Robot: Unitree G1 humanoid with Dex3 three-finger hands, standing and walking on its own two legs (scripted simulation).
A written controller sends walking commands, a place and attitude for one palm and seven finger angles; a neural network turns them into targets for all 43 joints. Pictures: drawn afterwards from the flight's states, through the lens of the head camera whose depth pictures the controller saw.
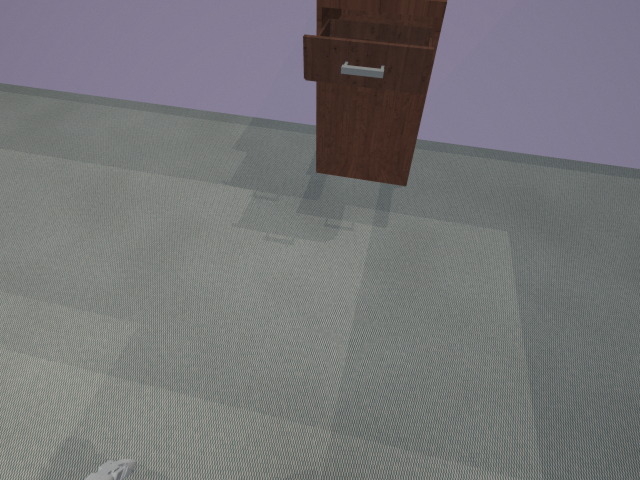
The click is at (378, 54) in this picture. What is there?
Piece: drawer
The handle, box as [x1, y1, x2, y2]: [341, 61, 384, 77]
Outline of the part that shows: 341,66 341,73 382,77 384,66 382,65 380,69 348,65 345,61 344,64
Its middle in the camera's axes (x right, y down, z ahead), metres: +0.14 -0.56 +1.27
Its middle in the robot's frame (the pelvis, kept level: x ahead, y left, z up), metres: +1.32 -0.08 -0.06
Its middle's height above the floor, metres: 0.70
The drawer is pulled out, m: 0.29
